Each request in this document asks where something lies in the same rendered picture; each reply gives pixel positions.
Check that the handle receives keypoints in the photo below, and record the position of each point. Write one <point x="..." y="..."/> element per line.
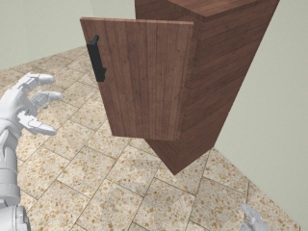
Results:
<point x="98" y="69"/>

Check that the cupboard door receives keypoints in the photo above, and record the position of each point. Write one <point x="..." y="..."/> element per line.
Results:
<point x="146" y="64"/>

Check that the robot left forearm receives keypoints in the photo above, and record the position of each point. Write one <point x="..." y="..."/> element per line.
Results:
<point x="9" y="191"/>

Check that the robot left hand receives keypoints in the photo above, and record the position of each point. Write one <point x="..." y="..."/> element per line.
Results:
<point x="14" y="102"/>

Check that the robot right hand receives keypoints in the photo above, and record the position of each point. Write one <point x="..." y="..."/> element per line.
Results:
<point x="255" y="218"/>

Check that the robot left upper arm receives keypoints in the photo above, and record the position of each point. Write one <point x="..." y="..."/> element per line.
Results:
<point x="14" y="218"/>

